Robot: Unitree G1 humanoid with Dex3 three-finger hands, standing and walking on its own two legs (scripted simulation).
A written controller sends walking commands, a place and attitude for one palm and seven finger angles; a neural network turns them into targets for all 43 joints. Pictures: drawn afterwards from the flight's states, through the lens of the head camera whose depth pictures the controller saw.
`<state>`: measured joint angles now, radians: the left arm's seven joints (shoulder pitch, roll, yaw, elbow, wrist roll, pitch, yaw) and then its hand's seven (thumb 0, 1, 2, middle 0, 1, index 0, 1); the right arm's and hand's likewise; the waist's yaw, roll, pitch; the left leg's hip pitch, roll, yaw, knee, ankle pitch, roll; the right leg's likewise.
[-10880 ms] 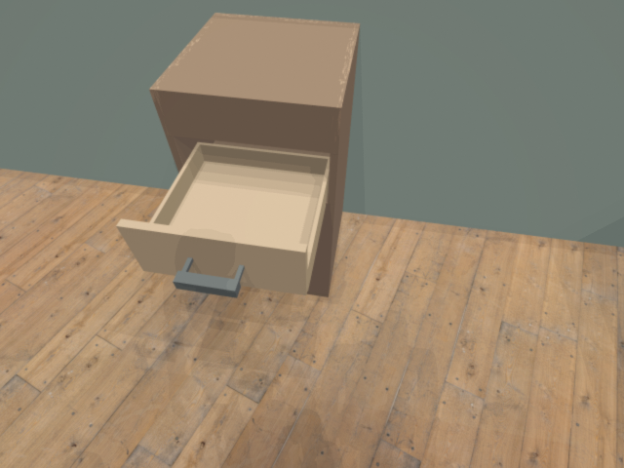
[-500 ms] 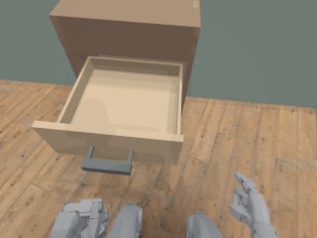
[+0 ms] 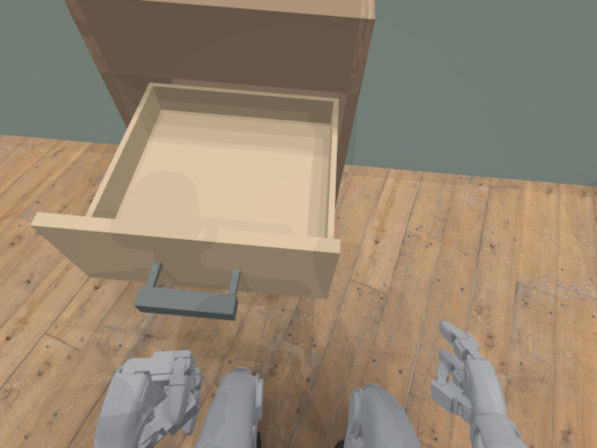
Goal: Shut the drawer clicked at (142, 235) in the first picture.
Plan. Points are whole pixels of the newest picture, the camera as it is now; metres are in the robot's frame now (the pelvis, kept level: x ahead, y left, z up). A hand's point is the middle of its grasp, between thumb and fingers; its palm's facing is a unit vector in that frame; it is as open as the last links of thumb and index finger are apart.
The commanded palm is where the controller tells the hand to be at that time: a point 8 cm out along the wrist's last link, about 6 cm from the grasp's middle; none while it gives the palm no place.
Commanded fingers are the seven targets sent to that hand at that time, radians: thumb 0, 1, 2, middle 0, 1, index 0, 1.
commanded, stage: bring the fist close to the handle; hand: left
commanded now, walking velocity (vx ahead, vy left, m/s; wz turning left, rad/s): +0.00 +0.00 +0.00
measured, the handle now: (192, 287) +0.32 +0.18 -0.02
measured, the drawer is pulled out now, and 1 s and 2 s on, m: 0.30 0.30 0.24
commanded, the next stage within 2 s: push the drawer shut in 0.96 s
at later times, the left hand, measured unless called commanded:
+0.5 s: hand (205, 371) +0.22 +0.13 -0.01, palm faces -0.04 -1.00 +0.00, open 3.3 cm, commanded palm +0.20 +0.18 -0.01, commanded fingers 0.00 0.90 0.90 -1.40 -1.60 -1.40 -1.60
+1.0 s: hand (212, 365) +0.22 +0.13 -0.02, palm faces -0.04 -1.00 +0.00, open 3.3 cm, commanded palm +0.20 +0.18 -0.02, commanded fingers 0.00 0.90 0.90 -1.40 -1.60 -1.40 -1.60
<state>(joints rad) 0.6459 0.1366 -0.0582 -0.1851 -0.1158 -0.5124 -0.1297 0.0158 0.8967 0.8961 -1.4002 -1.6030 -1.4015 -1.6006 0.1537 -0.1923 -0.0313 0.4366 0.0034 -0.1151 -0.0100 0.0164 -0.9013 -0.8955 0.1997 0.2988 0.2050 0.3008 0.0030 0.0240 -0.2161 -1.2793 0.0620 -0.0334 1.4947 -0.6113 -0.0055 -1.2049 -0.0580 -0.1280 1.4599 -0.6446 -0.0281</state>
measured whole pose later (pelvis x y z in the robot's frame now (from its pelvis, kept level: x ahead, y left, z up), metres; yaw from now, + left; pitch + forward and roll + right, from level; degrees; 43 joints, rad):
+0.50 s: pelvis +0.00 +0.01 -0.03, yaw -1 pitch +27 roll -4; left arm 0.45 0.15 -0.04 -0.06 -0.10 -0.52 -0.08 0.02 0.90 0.90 -1.40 -1.60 -1.40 -1.60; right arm 0.12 -0.20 -0.01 0.46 -0.01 -0.10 0.00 0.02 -0.90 -0.90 0.20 0.30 0.21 0.30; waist -0.01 0.01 -0.23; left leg -1.44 0.06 -0.03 1.60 -0.63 0.00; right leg -1.36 -0.06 -0.12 1.56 -0.67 -0.02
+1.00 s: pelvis +0.00 +0.01 -0.03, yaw -1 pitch +28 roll -4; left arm 0.42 0.15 -0.07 -0.06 -0.09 -0.52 -0.05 0.02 0.90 0.90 -1.40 -1.60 -1.40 -1.60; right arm 0.12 -0.21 0.00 0.46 -0.02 -0.07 0.01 0.02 -0.90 -0.90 0.20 0.30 0.21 0.30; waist -0.01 0.02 -0.23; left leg -1.48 0.05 -0.03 1.61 -0.64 0.00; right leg -1.40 -0.07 -0.12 1.58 -0.67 -0.02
